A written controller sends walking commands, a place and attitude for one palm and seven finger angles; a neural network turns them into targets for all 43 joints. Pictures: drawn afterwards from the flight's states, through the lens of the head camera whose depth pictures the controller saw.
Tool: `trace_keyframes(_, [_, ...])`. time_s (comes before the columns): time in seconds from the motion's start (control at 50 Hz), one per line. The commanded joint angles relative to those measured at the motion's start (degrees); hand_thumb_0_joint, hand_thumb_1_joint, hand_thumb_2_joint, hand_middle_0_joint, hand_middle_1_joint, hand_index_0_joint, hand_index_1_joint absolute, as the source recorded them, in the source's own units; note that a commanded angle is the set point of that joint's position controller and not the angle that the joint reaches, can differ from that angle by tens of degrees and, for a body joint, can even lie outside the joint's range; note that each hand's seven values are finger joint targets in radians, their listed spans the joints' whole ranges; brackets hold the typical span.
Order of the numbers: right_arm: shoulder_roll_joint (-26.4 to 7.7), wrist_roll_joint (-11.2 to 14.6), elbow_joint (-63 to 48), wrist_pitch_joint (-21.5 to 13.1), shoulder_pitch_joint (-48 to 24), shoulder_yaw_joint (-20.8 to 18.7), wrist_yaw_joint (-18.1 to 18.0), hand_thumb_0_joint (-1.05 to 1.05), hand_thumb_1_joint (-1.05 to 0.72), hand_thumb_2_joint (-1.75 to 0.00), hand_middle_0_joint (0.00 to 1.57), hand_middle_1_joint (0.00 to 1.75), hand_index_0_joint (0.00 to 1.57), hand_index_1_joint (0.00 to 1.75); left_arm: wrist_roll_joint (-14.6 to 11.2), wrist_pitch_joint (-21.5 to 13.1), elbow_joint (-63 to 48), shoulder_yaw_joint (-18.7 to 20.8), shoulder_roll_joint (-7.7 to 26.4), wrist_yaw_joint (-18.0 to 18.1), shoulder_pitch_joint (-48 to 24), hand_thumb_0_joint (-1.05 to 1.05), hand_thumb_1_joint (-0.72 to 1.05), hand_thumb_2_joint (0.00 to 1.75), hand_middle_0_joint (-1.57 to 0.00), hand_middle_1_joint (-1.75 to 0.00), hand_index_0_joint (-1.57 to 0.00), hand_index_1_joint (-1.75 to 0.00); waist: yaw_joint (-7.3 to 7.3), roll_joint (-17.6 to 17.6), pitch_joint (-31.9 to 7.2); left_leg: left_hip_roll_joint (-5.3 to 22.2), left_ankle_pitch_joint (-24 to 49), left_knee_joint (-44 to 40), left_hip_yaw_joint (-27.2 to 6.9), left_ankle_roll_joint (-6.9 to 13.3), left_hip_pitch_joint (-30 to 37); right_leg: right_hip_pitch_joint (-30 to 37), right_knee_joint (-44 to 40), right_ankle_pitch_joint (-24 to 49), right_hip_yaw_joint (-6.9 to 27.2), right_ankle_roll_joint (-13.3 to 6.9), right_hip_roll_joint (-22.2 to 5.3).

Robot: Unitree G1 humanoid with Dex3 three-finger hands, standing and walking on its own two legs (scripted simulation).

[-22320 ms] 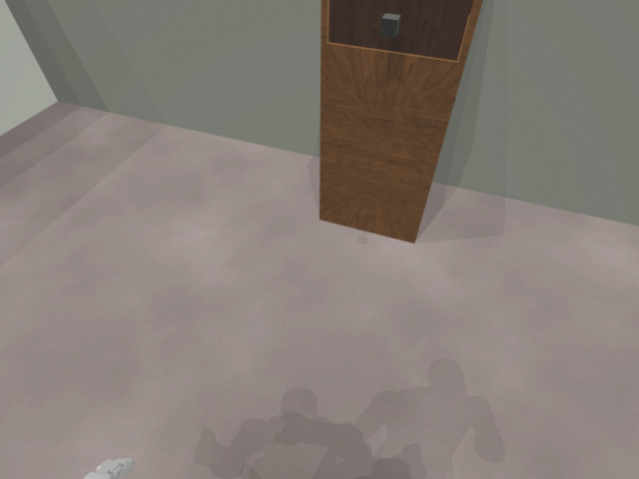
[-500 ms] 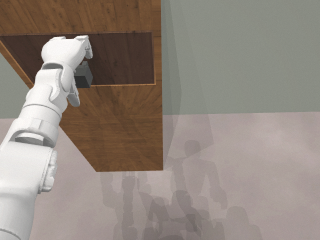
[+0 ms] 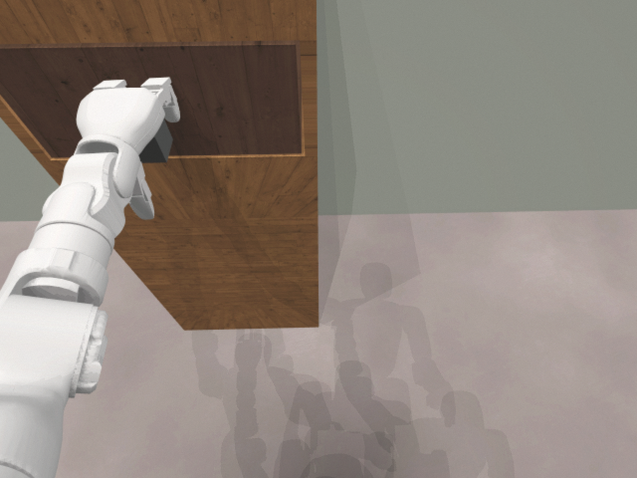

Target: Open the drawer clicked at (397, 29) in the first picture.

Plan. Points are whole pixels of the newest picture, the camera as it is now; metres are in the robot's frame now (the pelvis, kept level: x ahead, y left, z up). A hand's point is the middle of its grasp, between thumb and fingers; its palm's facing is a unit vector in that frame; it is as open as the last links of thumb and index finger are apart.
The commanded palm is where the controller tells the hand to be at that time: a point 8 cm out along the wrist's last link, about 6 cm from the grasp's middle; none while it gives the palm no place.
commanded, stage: lower the fingers behind the handle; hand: left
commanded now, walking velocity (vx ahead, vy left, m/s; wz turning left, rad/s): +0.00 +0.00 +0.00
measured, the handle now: (151, 128) +0.54 +0.21 +0.12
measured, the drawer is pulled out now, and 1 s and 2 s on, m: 0.00 0.00 0.01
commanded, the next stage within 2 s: close the thumb around the handle in 0.34 s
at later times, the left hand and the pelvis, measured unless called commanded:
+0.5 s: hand (142, 156) +0.50 +0.21 +0.10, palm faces -0.04 +0.00 -1.00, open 13.7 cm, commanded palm +0.49 +0.22 +0.16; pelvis -0.01 +0.00 +0.00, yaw +0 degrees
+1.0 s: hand (143, 156) +0.50 +0.22 +0.10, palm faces -0.02 -0.02 -1.00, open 8.3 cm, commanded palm +0.49 +0.22 +0.16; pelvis +0.00 +0.01 +0.00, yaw +0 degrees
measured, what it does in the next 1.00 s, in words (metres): stands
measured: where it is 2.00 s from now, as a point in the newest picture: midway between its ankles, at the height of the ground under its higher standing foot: outside the picture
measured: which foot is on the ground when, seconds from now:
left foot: down 0.00-1.00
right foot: down 0.00-1.00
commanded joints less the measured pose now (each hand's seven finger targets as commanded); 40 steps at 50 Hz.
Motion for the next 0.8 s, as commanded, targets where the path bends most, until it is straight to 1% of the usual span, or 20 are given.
trace_keyframes(0.0, [-9.0, -0.2, -4.2, -1.3, 5.8, -2.9, -0.8, 0.0, -0.9, -0.9, 0.2, 0.3, 0.2, 0.3, 0.9, 3.0, -6.7, 2.8, 14.1, 1.4, -27.8, 0.0, -0.5, 0.3, -0.3, -1.2, -0.3, -1.2, -2.24, -1.2, -20.5, -1.4, 19.3, -2.1, -0.4, 1.4, 13.7, 7.9, -3.4, 16.6, 0.1, -1.2, 2.3])
trace_keyframes(0.06, [-9.1, -0.3, -4.3, -1.3, 5.8, -2.8, -1.0, 0.0, -0.9, -0.9, 0.2, 0.3, 0.2, 0.3, 1.1, 3.1, -6.9, 3.9, 15.5, 1.1, -28.6, 0.0, -0.5, 0.3, -0.3, -1.2, -0.3, -1.2, -2.16, -1.7, -21.6, -1.4, 20.0, -1.9, -0.4, 1.5, 14.0, 8.9, -3.4, 17.4, 0.3, -1.2, 2.3])
trace_keyframes(0.12, [-8.9, 0.0, -4.8, -1.4, 5.2, -2.4, -1.3, 0.0, -0.9, -0.9, 0.2, 0.3, 0.2, 0.3, 1.2, 3.4, -4.7, 3.2, 15.2, 0.5, -27.6, 0.0, -0.5, 0.3, -0.3, -1.2, -0.3, -1.2, -2.34, -1.8, -19.0, -1.4, 16.9, -2.4, -0.4, 1.5, 12.6, 7.8, -3.7, 14.9, 0.1, -1.0, 2.1])
trace_keyframes(0.18, [-9.1, 0.1, -5.1, -1.6, 5.2, -2.3, -1.6, 0.0, -0.9, -0.9, 0.2, 0.3, 0.2, 0.3, 1.3, 3.0, -4.0, 3.3, 16.3, 0.3, -29.2, 0.0, -0.5, 0.3, -0.3, -1.2, -0.3, -1.2, -3.04, -2.7, -18.5, -1.4, 14.8, -2.5, -0.4, 1.6, 11.6, 7.3, -3.9, 13.5, 0.5, -0.8, 2.0])
trace_keyframes(0.2, [-8.9, 0.0, -5.4, -1.8, 5.2, -2.2, -1.7, 0.0, -0.9, -0.9, 0.2, 0.3, 0.2, 0.3, 1.3, 2.8, -3.9, 3.0, 15.6, 0.2, -28.8, 0.0, -0.5, 0.3, -0.3, -1.2, -0.3, -1.2, -2.71, -2.4, -18.4, -1.5, 14.7, -2.5, -0.4, 1.6, 11.4, 7.5, -3.8, 13.5, 0.5, -0.8, 1.9])
trace_keyframes(0.22, [-9.0, 0.0, -5.3, -1.9, 5.3, -2.3, -1.7, 0.0, -0.9, -0.9, 0.2, 0.3, 0.2, 0.3, 1.4, 2.6, -4.6, 2.7, 15.4, 0.1, -29.4, 0.0, -0.5, 0.3, -0.3, -1.2, -0.3, -1.2, -3.0, -1.6, -19.0, -1.4, 15.0, -2.4, -0.5, 1.5, 12.2, 6.7, -3.6, 13.3, 0.4, -0.9, 1.9])
trace_keyframes(0.24, [-8.8, -0.1, -5.5, -1.9, 5.4, -2.3, -1.6, 0.0, -0.9, -0.9, 0.2, 0.3, 0.2, 0.3, 1.3, 2.3, -4.8, 3.5, 15.9, 0.1, -28.6, 0.0, -0.5, 0.3, -0.3, -1.2, -0.3, -1.2, -2.23, -1.3, -19.9, -1.4, 16.0, -2.2, -0.5, 1.5, 12.6, 7.3, -3.3, 13.8, 0.3, -1.0, 2.0])
trace_keyframes(0.28, [-8.9, -0.2, -5.7, -1.9, 5.6, -2.4, -1.7, 0.0, -0.9, -0.9, 0.2, 0.3, 0.2, 0.3, 1.3, 1.6, -5.9, 4.1, 16.7, 0.1, -28.8, 0.0, -0.5, 0.3, -0.3, -1.2, -0.3, -1.2, -2.17, -0.7, -21.9, -1.3, 17.6, -1.8, -0.4, 1.5, 13.3, 8.0, -2.9, 15.3, 0.5, -1.0, 2.0])
trace_keyframes(0.32, [-8.5, -0.3, -6.3, -2.0, 5.5, -2.5, -1.5, 0.0, -0.9, -0.9, 0.2, 0.3, 0.2, 0.3, 1.1, 1.4, -6.6, 2.4, 14.0, 0.0, -27.6, 0.0, -0.5, 0.3, -0.3, -1.2, -0.3, -1.2, -2.0, -0.2, -21.7, -1.4, 17.3, -1.7, -0.3, 1.4, 13.9, 7.4, -3.0, 14.6, 0.4, -1.0, 2.1])
trace_keyframes(0.36, [-8.8, -0.3, -5.8, -2.2, 5.7, -2.6, -1.5, 0.0, -0.9, -0.9, 0.2, 0.3, 0.2, 0.3, 0.7, 1.0, -6.8, 2.8, 14.1, 0.0, -28.7, 0.0, -0.5, 0.3, -0.3, -1.2, -0.3, -1.2, -2.42, -1.0, -21.1, -1.2, 17.0, -1.7, -0.5, 1.4, 13.7, 7.1, -3.3, 14.2, 0.4, -1.1, 2.1])
trace_keyframes(0.38, [-8.9, -0.1, -5.7, -2.1, 5.8, -2.6, -1.6, 0.0, -0.9, -0.9, 0.2, 0.3, 0.2, 0.3, 0.8, 1.2, -5.7, 3.7, 15.6, 0.2, -27.9, 0.0, -0.5, 0.3, -0.3, -1.2, -0.3, -1.2, -2.29, -1.2, -20.0, -1.2, 16.3, -1.8, -0.6, 1.4, 12.9, 6.6, -3.3, 13.7, 0.4, -1.0, 2.2])
trace_keyframes(0.42, [-8.9, -0.1, -6.0, -2.3, 5.8, -2.6, -1.6, 0.0, -0.9, -0.9, 0.2, 0.3, 0.2, 0.3, 0.3, 0.9, -7.7, 2.9, 14.6, 0.2, -29.3, 0.0, -0.5, 0.3, -0.3, -1.2, -0.3, -1.2, -2.48, -1.3, -21.0, -1.4, 16.2, -1.9, -0.6, 1.6, 13.2, 7.2, -3.4, 13.8, 0.6, -0.9, 2.2])
trace_keyframes(0.44, [-8.9, -0.2, -5.8, -2.4, 6.0, -2.7, -1.6, 0.0, -0.9, -0.9, 0.2, 0.3, 0.2, 0.3, 0.5, 0.4, -8.8, 4.1, 16.1, 0.4, -30.5, 0.0, -0.44, 0.32, -0.3, -1.21, -0.3, -1.21, -2.37, -0.1, -21.7, -1.2, 16.5, -1.8, -0.8, 1.5, 13.9, 6.9, -3.1, 13.7, 0.5, -1.1, 2.2])
trace_keyframes(0.48, [-8.9, -0.4, -5.4, -2.6, 6.3, -2.9, -1.7, 0.0, -0.9, -0.9, 0.2, 0.3, 0.2, 0.3, 0.4, -0.6, -10.6, 3.8, 16.0, 0.8, -32.3, 0.0, -0.33, 0.37, -0.31, -1.22, -0.31, -1.22, -2.63, 0.8, -23.2, -1.2, 18.0, -1.4, -1.0, 1.5, 15.1, 6.8, -2.9, 14.4, 0.7, -1.1, 2.3])
trace_keyframes(0.52, [-8.8, -0.5, -5.3, -2.7, 6.7, -3.1, -1.6, 0.0, -0.9, -0.9, 0.2, 0.3, 0.2, 0.3, 0.6, -0.4, -9.9, 5.1, 16.6, 1.1, -29.2, 0.0, -0.22, 0.42, -0.32, -1.23, -0.32, -1.23, -1.71, 0.7, -24.6, -1.2, 19.6, -1.1, -1.0, 1.4, 15.8, 7.6, -2.6, 15.4, 0.5, -1.2, 2.4])
trace_keyframes(0.54, [-9.0, -0.4, -5.0, -2.6, 6.7, -3.1, -1.6, 0.0, -0.9, -0.9, 0.2, 0.3, 0.2, 0.3, 0.7, -0.2, -9.5, 5.1, 16.7, 1.2, -29.2, 0.0, -0.16, 0.44, -0.32, -1.24, -0.32, -1.24, -2.11, 0.3, -23.5, -1.1, 19.9, -1.2, -1.0, 1.4, 15.6, 6.9, -2.6, 15.7, 0.3, -1.2, 2.5])
trace_keyframes(0.56, [-9.1, -0.7, -4.9, -2.5, 6.9, -3.2, -1.5, 0.0, -0.9, -0.9, 0.2, 0.3, 0.2, 0.3, 0.3, -0.3, -10.6, 5.3, 16.5, 1.2, -29.5, 0.0, -0.11, 0.47, -0.33, -1.24, -0.33, -1.24, -1.85, 0.6, -24.7, -1.2, 21.7, -0.9, -1.0, 1.4, 16.4, 7.5, -2.5, 16.9, 0.3, -1.2, 2.5])
trace_keyframes(0.64, [-9.0, -0.4, -4.5, -2.4, 6.7, -3.0, -1.3, 0.0, -0.9, -0.9, 0.2, 0.3, 0.2, 0.3, 0.1, 0.5, -9.0, 4.7, 15.9, 1.5, -28.9, 0.0, 0.12, 0.56, -0.34, -1.27, -0.34, -1.27, -2.04, 0.0, -22.3, -1.1, 20.8, -1.4, -1.1, 1.2, 15.1, 7.0, -2.6, 16.2, 0.0, -1.2, 2.6])
trace_keyframes(0.72, [-9.0, -0.4, -4.5, -2.3, 6.5, -3.1, -1.1, 0.0, -0.9, -0.9, 0.2, 0.3, 0.2, 0.3, 0.4, 0.9, -9.8, 5.2, 16.1, 2.0, -28.6, 0.0, 0.34, 0.66, -0.36, -1.29, -0.36, -1.29, -1.54, 1.0, -22.7, -1.0, 21.6, -1.5, -1.0, 1.2, 16.1, 7.1, -2.7, 16.3, -0.1, -1.3, 2.6])
trace_keyframes(0.78, [-8.8, -0.4, -4.7, -2.2, 6.2, -3.1, -0.9, 0.0, -0.9, -0.9, 0.2, 0.3, 0.2, 0.3, 0.1, 1.2, -9.4, 4.0, 14.6, 1.8, -28.2, 0.0, 0.51, 0.73, -0.37, -1.31, -0.37, -1.31, -1.78, 0.5, -22.4, -1.1, 22.2, -1.6, -1.0, 1.2, 16.4, 7.2, -2.9, 16.6, -0.2, -1.3, 2.7])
